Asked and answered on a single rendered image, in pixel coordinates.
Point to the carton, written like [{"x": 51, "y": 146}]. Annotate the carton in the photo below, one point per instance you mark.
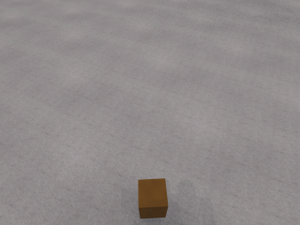
[{"x": 152, "y": 198}]

